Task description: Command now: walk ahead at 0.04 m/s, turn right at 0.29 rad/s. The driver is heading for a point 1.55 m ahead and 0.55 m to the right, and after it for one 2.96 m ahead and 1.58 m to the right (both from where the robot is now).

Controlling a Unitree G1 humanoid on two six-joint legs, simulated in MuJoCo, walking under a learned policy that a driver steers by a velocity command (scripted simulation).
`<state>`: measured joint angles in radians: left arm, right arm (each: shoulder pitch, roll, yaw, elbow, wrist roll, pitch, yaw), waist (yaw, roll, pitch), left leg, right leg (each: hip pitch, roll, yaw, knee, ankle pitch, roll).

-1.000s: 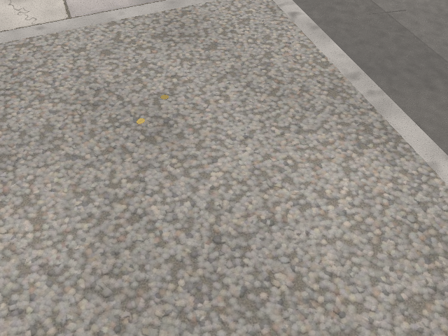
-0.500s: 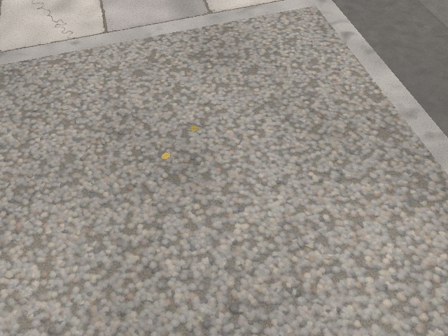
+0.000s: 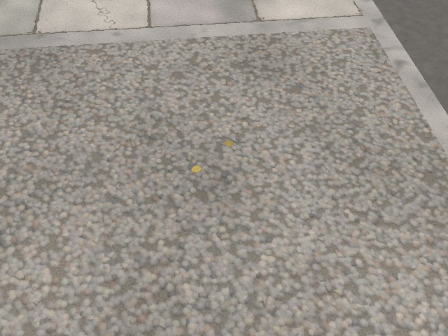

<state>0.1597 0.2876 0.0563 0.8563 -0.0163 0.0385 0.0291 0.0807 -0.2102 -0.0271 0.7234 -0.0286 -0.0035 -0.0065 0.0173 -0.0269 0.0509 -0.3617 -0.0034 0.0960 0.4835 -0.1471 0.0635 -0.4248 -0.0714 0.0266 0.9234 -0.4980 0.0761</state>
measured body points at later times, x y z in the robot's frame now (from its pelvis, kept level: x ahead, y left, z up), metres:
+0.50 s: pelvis +0.00 -0.06 +0.01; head +0.03 -0.10 +0.46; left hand +0.18 +0.20 -0.08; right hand +0.08 -0.38 -0.11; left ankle +0.07 +0.10 -0.66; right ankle -0.02 -0.13 -0.73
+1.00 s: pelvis +0.02 -0.03 +0.01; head +0.07 -0.04 +0.46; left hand +0.30 +0.14 -0.10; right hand -0.02 -0.33 -0.10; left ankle +0.09 +0.08 -0.73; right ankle -0.06 -0.15 -0.68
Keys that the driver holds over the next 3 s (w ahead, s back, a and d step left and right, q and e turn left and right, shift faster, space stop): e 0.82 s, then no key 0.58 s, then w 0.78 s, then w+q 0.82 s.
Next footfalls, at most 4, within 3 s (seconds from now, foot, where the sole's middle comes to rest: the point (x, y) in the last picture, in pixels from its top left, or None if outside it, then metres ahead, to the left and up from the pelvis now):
0.22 right None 0.02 -0.14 -0.77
0.74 left None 0.13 0.04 -0.77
1.10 right None -0.02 -0.17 -0.77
2.12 right None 0.33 -0.39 -0.77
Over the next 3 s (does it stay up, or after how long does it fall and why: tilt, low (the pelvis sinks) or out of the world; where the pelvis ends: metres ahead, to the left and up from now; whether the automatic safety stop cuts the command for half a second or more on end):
stays up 0.70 -0.39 0.01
